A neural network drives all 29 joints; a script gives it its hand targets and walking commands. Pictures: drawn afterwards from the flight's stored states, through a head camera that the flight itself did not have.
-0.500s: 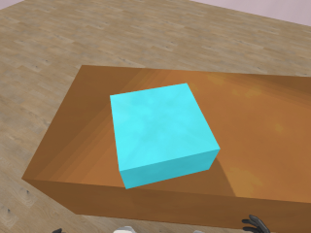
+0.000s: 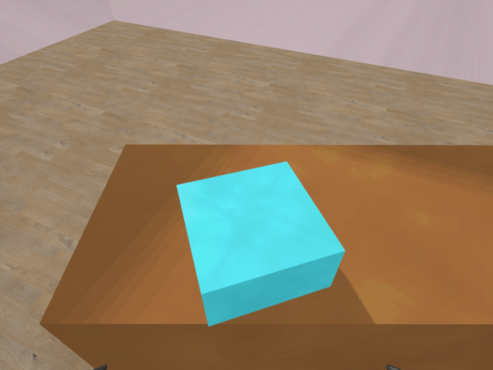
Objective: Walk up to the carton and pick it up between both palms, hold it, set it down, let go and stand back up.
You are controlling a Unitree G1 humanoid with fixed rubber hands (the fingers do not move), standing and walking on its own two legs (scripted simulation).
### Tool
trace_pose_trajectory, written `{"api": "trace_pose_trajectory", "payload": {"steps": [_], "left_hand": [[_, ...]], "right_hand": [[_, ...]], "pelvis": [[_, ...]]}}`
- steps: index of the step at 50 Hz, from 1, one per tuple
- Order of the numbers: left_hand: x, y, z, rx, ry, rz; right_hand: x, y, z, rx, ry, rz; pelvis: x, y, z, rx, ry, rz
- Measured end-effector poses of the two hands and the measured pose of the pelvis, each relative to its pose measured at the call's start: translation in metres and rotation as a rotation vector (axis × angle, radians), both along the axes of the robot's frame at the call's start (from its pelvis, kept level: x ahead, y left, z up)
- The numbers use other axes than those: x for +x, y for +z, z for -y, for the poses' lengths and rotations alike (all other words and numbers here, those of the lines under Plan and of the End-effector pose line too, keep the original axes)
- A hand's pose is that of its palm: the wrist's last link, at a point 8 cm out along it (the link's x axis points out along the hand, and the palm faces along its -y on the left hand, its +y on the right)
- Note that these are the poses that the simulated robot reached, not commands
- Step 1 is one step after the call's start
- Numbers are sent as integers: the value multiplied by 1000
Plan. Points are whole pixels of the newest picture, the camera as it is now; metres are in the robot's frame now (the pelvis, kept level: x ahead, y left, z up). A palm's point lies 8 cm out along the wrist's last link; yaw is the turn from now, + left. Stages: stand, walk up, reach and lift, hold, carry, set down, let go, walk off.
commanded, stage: walk up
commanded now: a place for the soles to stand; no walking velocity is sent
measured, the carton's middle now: (251, 234) +0.47 -0.01 -0.12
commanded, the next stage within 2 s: reach and lift in 1.16 s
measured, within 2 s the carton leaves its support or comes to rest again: neither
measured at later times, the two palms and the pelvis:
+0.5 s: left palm out of the picture +0.13 +0.25 -0.09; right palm out of the picture +0.13 -0.27 -0.09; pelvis +0.02 +0.00 +0.00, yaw -3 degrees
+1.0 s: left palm out of the picture +0.17 +0.25 -0.08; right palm out of the picture +0.11 -0.27 -0.09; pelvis +0.02 +0.01 +0.00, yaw -8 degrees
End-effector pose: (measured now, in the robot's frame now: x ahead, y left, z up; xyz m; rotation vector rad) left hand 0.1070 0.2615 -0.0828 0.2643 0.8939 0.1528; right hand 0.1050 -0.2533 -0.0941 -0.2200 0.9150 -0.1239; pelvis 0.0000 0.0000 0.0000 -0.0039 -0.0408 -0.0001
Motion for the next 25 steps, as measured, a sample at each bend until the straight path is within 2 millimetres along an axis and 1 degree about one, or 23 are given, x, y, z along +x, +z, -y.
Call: {"api": "trace_pose_trajectory", "payload": {"steps": [5,15,20,25], "left_hand": [[2,-1,4,-13,-18,-8],[2,-9,14,-26,-28,-54],[10,-8,13,-13,-39,-52],[23,-4,10,3,-49,-34]], "right_hand": [[-3,3,4,-12,-6,-9],[10,8,14,-37,-7,-3],[16,7,15,-36,-6,-2],[20,5,15,-30,-17,2]], "pelvis": [[3,2,1,5,-12,-6],[11,3,4,10,-27,-17],[17,2,5,10,-33,-18],[22,1,3,11,-47,-18]]}}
